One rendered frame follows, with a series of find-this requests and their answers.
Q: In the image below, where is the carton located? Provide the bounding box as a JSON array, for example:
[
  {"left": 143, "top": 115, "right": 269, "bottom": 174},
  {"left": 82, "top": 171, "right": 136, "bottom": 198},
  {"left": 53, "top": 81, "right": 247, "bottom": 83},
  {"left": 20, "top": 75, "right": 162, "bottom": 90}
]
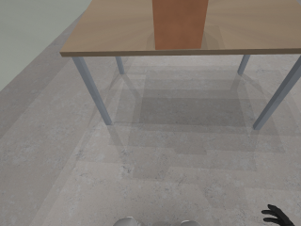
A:
[{"left": 151, "top": 0, "right": 209, "bottom": 50}]

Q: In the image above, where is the table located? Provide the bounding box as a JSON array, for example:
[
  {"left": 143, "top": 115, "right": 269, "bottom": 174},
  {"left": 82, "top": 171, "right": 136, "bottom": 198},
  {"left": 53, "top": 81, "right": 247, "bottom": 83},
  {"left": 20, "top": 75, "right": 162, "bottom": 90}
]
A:
[{"left": 59, "top": 0, "right": 301, "bottom": 131}]

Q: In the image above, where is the right robot hand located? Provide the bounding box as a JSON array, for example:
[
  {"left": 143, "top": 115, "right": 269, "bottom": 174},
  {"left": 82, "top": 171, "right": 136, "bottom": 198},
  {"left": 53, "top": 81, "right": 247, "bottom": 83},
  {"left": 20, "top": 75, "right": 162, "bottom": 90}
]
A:
[{"left": 261, "top": 204, "right": 294, "bottom": 226}]

